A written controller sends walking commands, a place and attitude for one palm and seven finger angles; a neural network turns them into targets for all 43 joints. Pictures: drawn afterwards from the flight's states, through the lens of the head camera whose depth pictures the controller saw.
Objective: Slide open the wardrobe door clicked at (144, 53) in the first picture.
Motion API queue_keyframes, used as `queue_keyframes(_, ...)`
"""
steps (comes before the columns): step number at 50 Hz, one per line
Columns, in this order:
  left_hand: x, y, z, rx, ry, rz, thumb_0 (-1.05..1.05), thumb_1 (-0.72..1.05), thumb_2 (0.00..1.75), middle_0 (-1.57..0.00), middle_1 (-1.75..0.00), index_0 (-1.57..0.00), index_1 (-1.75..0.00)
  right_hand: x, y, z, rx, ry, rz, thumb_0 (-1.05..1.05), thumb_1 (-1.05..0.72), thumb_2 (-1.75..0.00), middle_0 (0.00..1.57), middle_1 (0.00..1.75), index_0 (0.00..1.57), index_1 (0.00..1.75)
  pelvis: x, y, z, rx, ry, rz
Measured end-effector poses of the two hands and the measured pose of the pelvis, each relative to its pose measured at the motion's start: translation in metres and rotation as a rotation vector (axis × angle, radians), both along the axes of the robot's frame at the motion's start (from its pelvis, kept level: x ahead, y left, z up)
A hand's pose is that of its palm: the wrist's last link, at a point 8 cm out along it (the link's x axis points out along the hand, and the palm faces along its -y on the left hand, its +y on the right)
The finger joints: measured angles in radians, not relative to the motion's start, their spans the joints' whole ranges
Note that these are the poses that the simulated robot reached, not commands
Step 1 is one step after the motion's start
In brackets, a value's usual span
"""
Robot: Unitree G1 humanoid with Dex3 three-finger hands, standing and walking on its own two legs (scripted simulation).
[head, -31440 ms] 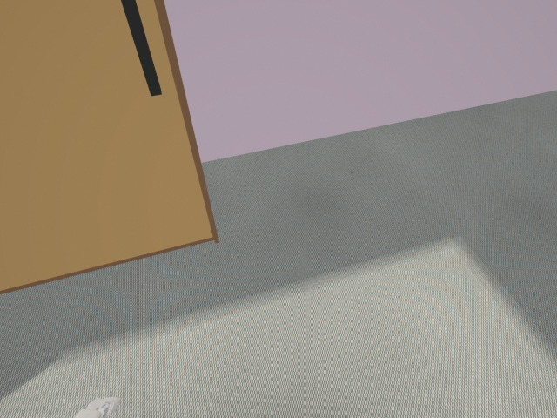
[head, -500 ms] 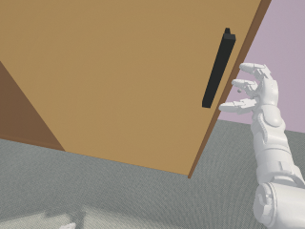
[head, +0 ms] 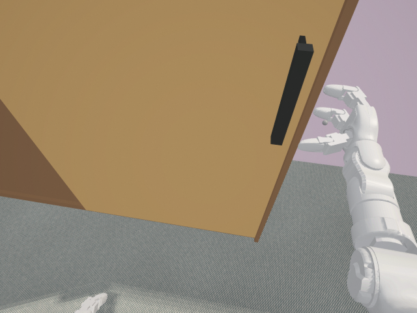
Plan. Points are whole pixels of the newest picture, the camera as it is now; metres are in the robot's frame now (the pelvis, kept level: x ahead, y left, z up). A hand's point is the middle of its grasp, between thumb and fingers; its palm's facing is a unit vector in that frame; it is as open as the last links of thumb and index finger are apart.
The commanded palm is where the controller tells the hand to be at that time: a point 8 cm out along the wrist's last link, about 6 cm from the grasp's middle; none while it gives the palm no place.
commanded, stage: move the hooked fingers beside the handle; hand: right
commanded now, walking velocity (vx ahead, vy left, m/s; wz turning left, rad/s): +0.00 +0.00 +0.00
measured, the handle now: (287, 95) +0.54 -0.11 +0.14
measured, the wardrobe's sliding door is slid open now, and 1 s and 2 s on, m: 0.00 0.00 0.00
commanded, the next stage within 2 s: feel for the door with the fingertips in 0.58 s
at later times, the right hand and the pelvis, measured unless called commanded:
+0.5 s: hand (326, 123) +0.45 -0.17 +0.15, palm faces +0.09 +1.00 +0.02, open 14.0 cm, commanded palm +0.43 -0.22 +0.15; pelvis +0.00 +0.01 +0.00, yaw +1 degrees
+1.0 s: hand (306, 120) +0.45 -0.13 +0.15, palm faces +0.06 +1.00 +0.02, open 14.0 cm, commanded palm +0.43 -0.18 +0.15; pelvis +0.00 +0.00 +0.00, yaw +0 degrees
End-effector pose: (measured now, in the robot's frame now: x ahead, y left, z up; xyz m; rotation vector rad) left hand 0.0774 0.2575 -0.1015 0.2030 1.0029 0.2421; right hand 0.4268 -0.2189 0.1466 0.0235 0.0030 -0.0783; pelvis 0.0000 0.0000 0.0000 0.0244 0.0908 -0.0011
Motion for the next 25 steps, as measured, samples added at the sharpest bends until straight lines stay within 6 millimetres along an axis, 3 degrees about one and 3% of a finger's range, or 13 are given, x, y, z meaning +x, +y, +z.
queue_keyframes(16, -0.028, 0.005, -0.006, -0.015, 0.063, 0.052, 0.01, 0.91, 0.89, -0.2, -0.3, -0.21, -0.3, 0.007, 0.003, -0.002, 0.0, -0.006, -0.01, -0.02, 0.5, -0.3, 0.3, 1.2, 0.3, 1.2, 0.003, 0.004, 0.0, -0.004, 0.01, 0.02)
queue_keyframes(25, -0.024, 0.01, -0.004, -0.001, 0.059, 0.048, 0.01, 0.91, 0.89, -0.2, -0.3, -0.21, -0.3, 0.001, -0.003, -0.002, -0.003, -0.005, -0.011, -0.02, 0.5, -0.3, 0.29, 1.2, 0.3, 1.2, 0.003, 0.005, 0.001, -0.002, 0.002, 0.012)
